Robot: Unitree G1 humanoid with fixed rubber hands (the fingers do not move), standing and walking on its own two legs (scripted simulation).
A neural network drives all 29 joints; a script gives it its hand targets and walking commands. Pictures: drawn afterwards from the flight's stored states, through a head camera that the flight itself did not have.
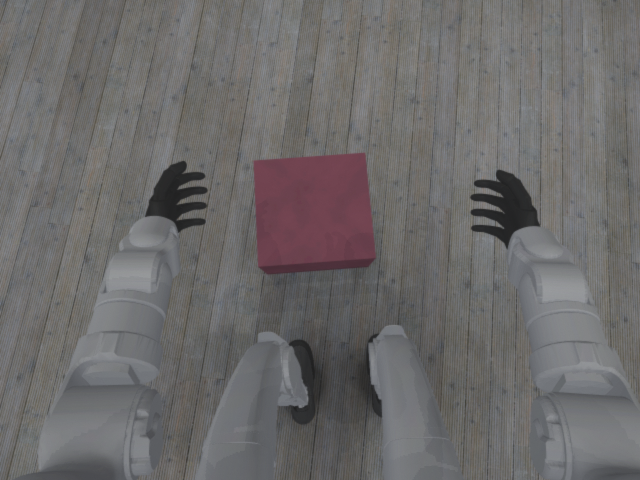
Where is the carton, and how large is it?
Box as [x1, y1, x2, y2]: [254, 153, 375, 273]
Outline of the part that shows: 364,153 254,160 258,266 266,273 280,273 367,266 375,258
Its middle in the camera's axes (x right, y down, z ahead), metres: -0.02 -0.07 +1.01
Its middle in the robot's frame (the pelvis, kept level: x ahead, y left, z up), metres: +0.54 +0.01 -0.59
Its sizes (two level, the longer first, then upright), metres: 0.276 0.264 0.162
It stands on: the floor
